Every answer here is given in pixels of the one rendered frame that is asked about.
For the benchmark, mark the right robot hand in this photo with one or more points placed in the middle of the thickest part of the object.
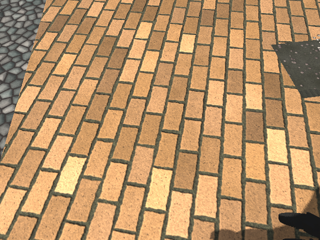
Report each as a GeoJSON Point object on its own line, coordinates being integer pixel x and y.
{"type": "Point", "coordinates": [308, 222]}

